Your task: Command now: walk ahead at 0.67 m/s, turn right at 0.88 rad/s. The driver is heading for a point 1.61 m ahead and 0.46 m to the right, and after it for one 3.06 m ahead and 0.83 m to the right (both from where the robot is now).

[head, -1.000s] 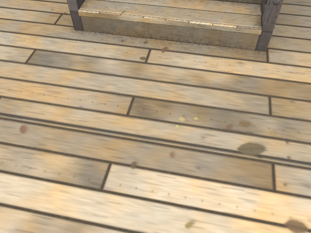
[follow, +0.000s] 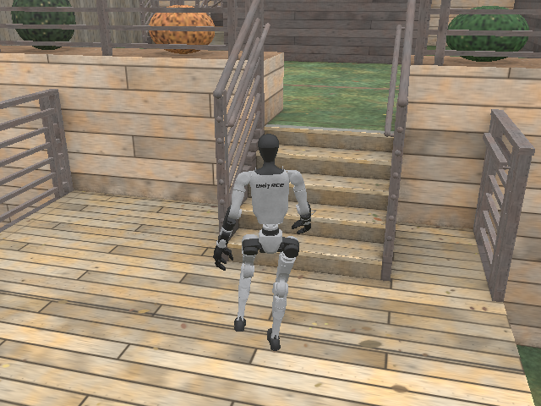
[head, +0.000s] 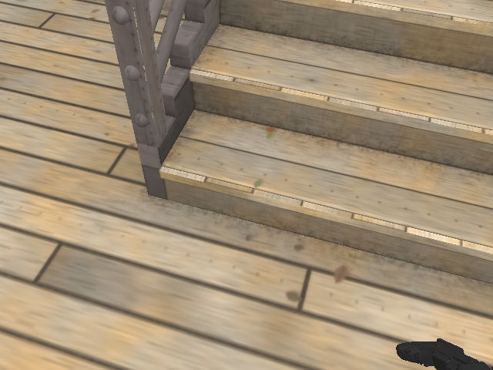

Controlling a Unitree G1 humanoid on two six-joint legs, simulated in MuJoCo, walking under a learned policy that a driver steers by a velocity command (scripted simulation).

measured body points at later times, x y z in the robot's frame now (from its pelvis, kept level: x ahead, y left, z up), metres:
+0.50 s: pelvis +0.25 +0.06 +0.00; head +0.29 +0.04 +0.45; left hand +0.56 +0.21 -0.08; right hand +0.19 -0.23 -0.11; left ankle +0.37 +0.14 -0.73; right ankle +0.24 -0.06 -0.68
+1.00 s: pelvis +0.28 +0.04 -0.01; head +0.30 +0.04 +0.44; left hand +0.59 +0.12 -0.09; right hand +0.22 -0.25 -0.11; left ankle +0.36 +0.14 -0.74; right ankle +0.23 -0.05 -0.73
